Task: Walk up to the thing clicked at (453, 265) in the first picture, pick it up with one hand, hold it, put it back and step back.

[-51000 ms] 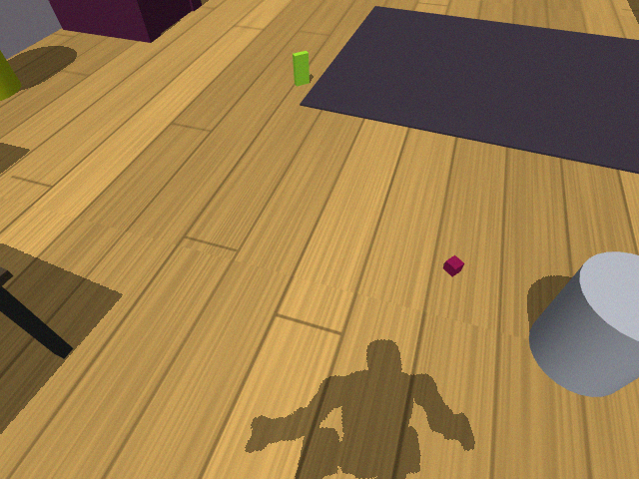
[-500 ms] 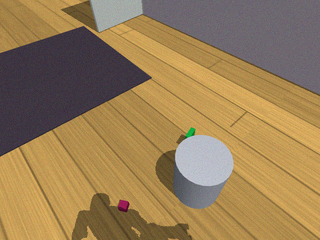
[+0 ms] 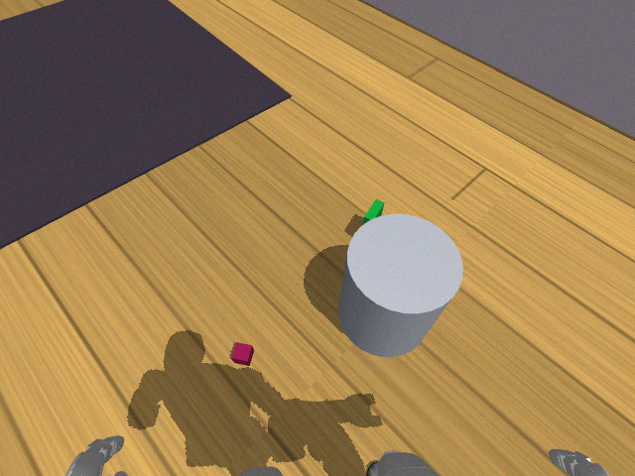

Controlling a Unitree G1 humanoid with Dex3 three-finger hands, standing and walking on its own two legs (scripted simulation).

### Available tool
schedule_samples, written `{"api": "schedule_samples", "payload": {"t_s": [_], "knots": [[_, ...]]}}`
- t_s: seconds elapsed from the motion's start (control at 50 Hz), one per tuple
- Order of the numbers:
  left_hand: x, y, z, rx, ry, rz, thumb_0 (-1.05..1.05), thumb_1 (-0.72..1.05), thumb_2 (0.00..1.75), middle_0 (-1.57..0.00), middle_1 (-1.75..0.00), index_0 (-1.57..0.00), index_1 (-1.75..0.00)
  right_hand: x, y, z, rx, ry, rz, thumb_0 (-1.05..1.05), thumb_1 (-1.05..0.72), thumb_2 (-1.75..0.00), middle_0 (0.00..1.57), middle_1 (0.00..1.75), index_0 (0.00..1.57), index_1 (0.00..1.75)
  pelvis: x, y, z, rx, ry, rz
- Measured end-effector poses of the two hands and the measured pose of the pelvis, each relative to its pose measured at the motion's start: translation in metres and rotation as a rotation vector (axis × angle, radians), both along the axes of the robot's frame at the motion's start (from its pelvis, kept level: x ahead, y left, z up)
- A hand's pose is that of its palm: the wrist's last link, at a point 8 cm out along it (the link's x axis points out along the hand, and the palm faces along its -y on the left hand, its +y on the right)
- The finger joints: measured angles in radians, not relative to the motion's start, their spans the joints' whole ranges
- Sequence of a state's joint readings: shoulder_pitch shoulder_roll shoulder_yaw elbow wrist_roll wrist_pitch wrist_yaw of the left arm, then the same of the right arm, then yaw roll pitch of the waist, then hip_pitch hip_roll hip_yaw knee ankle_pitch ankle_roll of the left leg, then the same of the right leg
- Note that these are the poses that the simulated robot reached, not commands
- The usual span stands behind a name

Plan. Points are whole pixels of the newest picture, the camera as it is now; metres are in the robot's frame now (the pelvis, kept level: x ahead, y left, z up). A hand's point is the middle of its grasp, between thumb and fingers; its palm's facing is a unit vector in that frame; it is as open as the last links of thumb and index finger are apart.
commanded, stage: step back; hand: left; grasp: from above
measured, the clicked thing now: (243, 354) +0.48 +0.22 -0.74
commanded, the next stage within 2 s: none
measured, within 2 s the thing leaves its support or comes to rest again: neither
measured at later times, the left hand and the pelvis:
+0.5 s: hand out of the picture +0.00 +0.25 -0.15, palm faces -0.12 -0.91 -0.39, open 7.4 cm; pelvis -0.11 -0.01 -0.01, yaw -5 degrees
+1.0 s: hand out of the picture -0.14 +0.27 -0.15, palm faces -0.03 -0.94 -0.34, open 7.4 cm; pelvis -0.26 +0.01 +0.01, yaw -2 degrees
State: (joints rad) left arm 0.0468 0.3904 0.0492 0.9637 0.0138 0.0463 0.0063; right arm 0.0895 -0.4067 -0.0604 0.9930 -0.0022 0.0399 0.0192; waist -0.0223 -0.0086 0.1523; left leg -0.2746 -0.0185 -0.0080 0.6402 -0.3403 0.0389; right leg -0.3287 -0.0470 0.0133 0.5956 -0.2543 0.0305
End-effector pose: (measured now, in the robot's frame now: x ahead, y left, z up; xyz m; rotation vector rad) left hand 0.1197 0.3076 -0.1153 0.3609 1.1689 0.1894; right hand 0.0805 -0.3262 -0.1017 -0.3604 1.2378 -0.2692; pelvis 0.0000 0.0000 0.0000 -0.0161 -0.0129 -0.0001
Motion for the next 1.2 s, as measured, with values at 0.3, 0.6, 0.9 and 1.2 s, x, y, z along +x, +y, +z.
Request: {"api": "schedule_samples", "payload": {"t_s": [0.3, 0.6, 0.9, 1.2], "knots": [[-0.047, 0.002, -0.004, -0.013, 0.025, -0.063, 0.01, 0.91, 0.9, -0.2, -0.3, -0.2, -0.3, -0.074, 0.027, 0.008, -0.014, -0.028, -0.029, 0.01, -0.9, -0.9, 0.21, 0.3, 0.21, 0.3, -0.057, 0.013, 0.006, 0.002, -0.011, -0.06], [-0.151, -0.018, 0.025, 0.03, 0.002, -0.05, 0.01, 0.9, 0.9, -0.21, -0.3, -0.21, -0.3, -0.151, 0.002, -0.009, 0.051, -0.06, -0.045, 0.01, -0.9, -0.9, 0.21, 0.3, 0.2, 0.3, -0.137, -0.007, 0.007, 0.047, -0.029, -0.089], [-0.217, 0.006, 0.003, -0.031, -0.081, -0.021, 0.01, 0.91, 0.9, -0.21, -0.3, -0.21, -0.3, -0.253, 0.031, 0.011, -0.019, -0.005, 0.036, 0.01, -0.9, -0.9, 0.21, 0.3, 0.2, 0.3, -0.231, 0.016, 0.003, -0.001, -0.042, -0.012], [-0.359, -0.005, -0.003, 0.029, 0.043, -0.054, 0.01, 0.91, 0.9, -0.2, -0.3, -0.2, -0.3, -0.311, -0.003, 0.005, -0.02, -0.189, 0.039, 0.0, -0.9, -0.9, 0.21, 0.3, 0.21, 0.3, -0.342, -0.009, -0.01, 0.011, -0.031, -0.12]]}}
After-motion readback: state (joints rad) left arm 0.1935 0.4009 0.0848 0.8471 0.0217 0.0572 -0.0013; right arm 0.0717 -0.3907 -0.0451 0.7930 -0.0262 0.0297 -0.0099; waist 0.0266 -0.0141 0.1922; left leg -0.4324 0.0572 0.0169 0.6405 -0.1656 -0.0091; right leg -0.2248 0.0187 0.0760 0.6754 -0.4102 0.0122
